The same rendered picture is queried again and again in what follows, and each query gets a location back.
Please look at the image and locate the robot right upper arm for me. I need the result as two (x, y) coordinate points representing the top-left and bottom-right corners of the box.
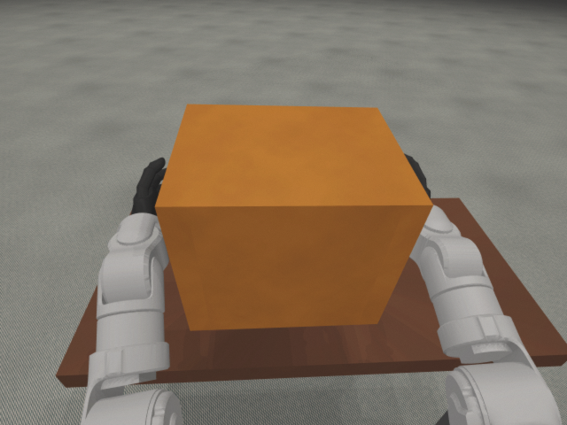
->
(446, 361), (560, 425)

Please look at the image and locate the carton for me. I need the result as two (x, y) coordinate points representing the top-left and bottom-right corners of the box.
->
(155, 104), (433, 331)

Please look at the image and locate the left robot hand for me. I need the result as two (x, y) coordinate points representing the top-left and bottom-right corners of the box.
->
(131, 158), (167, 216)

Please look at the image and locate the robot right forearm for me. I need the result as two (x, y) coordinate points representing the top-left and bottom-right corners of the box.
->
(409, 205), (562, 425)

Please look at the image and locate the right robot hand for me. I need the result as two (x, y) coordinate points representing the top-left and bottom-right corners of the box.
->
(404, 154), (431, 199)

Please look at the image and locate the table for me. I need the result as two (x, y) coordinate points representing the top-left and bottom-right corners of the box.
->
(55, 198), (567, 425)

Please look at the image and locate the robot left forearm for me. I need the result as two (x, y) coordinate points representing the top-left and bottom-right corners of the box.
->
(81, 212), (170, 425)

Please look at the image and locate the robot left upper arm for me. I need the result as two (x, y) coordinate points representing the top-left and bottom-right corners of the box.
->
(83, 389), (183, 425)

